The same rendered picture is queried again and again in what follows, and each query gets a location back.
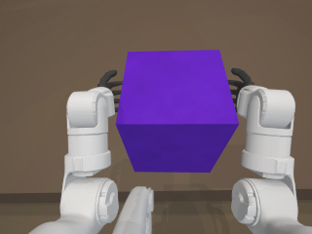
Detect carton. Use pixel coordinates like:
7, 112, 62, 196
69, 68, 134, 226
115, 50, 239, 173

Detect robot right forearm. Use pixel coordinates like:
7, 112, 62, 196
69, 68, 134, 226
236, 85, 298, 216

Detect left robot hand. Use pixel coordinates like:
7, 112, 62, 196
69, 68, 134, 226
97, 70, 123, 112

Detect left robot thigh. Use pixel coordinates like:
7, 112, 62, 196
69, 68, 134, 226
112, 186, 154, 234

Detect robot left forearm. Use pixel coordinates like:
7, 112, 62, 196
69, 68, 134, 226
59, 87, 115, 213

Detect left robot upper arm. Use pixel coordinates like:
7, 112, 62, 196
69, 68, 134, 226
28, 177, 119, 234

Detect left robot shin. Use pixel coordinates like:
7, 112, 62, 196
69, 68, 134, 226
130, 191, 152, 234

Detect right robot upper arm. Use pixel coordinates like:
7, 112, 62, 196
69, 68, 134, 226
231, 177, 312, 234

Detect right robot hand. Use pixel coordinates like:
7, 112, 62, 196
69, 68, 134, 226
227, 68, 254, 113

